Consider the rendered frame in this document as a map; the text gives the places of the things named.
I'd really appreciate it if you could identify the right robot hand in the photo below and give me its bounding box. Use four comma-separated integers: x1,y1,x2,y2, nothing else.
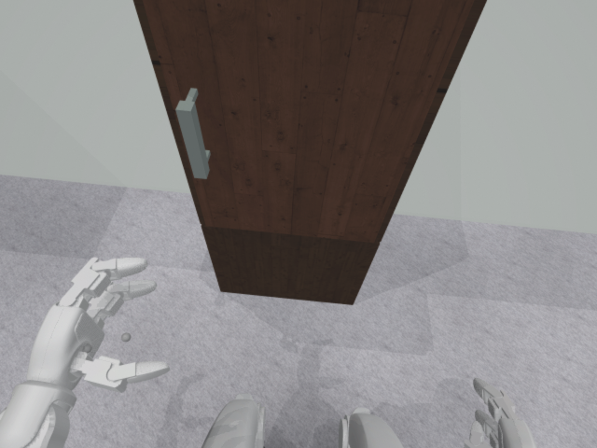
465,378,537,448

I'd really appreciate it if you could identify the cupboard door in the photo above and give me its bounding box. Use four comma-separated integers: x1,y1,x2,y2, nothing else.
143,0,475,243

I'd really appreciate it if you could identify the handle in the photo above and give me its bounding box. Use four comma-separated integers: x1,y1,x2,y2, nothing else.
175,88,211,179

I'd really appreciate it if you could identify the robot right thigh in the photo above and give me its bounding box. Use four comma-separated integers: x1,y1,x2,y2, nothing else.
339,413,404,448

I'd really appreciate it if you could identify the left robot hand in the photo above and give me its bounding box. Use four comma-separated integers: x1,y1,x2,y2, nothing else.
26,258,170,393

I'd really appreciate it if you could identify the robot left forearm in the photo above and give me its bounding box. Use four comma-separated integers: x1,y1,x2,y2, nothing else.
0,381,76,448

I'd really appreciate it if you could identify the robot thigh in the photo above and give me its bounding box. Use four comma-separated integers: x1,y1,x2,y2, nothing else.
339,413,404,448
201,399,266,448

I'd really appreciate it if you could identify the robot left thigh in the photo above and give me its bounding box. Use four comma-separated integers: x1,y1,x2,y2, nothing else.
201,399,266,448

